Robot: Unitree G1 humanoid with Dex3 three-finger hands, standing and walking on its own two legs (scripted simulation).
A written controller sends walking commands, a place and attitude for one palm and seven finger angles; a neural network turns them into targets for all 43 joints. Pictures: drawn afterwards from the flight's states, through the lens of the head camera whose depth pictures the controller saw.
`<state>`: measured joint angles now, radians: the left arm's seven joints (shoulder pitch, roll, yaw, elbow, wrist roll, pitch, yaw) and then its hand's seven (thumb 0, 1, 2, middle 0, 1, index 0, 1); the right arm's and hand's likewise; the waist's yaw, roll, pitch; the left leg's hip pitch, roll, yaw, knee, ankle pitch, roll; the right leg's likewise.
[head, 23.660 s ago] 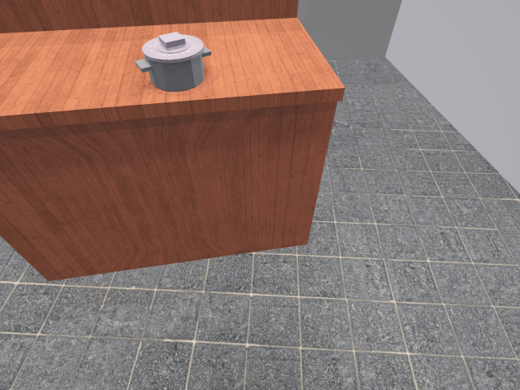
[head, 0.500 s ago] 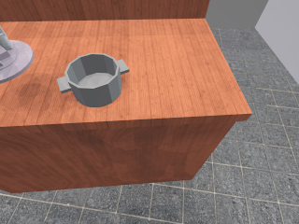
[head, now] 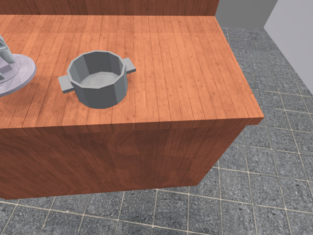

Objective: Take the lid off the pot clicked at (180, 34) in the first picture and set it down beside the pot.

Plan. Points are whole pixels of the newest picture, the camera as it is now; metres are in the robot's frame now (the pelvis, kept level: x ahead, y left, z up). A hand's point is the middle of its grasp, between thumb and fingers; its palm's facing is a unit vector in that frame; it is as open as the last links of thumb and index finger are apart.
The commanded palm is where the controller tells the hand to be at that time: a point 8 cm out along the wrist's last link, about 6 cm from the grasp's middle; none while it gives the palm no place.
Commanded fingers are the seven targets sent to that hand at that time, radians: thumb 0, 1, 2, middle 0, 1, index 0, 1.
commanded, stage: lower the lid onto the table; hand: left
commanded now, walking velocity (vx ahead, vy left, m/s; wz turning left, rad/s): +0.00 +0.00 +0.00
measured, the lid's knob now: out of the picture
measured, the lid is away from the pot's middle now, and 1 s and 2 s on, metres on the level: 0.22 0.23 0.24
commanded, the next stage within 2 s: open the fingers wide in 1.00 s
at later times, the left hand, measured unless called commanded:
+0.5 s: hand out of the picture +0.46 +0.35 +0.15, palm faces -0.42 -0.25 -0.87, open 8.2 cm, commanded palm +0.50 +0.36 +0.21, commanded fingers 0.00 0.56 1.01 -0.71 -1.07 -0.75 -1.06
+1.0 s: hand (2, 86) +0.46 +0.35 +0.12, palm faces -0.47 -0.24 -0.85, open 8.1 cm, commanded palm +0.52 +0.36 +0.18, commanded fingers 0.00 0.56 1.01 -0.71 -1.07 -0.75 -1.06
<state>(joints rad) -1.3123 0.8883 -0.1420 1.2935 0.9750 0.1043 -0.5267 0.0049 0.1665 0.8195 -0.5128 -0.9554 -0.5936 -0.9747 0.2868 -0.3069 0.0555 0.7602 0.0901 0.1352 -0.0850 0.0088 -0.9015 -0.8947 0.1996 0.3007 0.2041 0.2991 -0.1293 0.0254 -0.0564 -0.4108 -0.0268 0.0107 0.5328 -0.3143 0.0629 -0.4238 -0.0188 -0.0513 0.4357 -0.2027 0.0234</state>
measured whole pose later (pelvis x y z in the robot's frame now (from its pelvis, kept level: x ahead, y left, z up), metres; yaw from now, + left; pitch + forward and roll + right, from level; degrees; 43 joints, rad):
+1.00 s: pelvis -0.01 +0.01 -0.01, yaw -1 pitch +14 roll -3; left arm -1.25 0.92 -0.09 1.35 1.00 0.01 -0.48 0.00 0.17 0.82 -0.51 -0.96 -0.61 -0.99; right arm 0.32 -0.30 0.07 0.75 0.09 0.13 -0.11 0.01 -0.90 -0.89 0.20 0.30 0.21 0.30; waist -0.16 0.02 -0.06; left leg -0.55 -0.02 0.02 0.67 -0.37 0.07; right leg -0.55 -0.01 -0.04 0.53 -0.23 0.03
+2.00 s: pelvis -0.02 +0.02 -0.02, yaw -1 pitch +14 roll -4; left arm -1.11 0.93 -0.04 1.17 0.99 -0.14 -0.44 0.00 0.04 0.72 -0.41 -0.86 -0.41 -0.86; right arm 0.32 -0.29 0.06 0.71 0.10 0.22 -0.12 0.01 -0.90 -0.89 0.20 0.30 0.21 0.30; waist -0.14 0.02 -0.07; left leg -0.59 -0.02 0.02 0.72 -0.38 0.09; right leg -0.58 -0.01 -0.04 0.57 -0.24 0.03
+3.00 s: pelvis -0.01 +0.02 -0.01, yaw +0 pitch +12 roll -3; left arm -1.24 0.90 -0.11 1.14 0.98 -0.05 -0.50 0.00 -0.05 0.75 -0.41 -0.78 -0.40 -0.78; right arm 0.29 -0.29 0.06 0.70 0.10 0.23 -0.08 0.01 -0.90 -0.89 0.20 0.30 0.20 0.30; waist -0.12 0.03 -0.07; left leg -0.49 -0.04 0.01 0.64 -0.35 0.09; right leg -0.49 -0.02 -0.04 0.50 -0.22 0.03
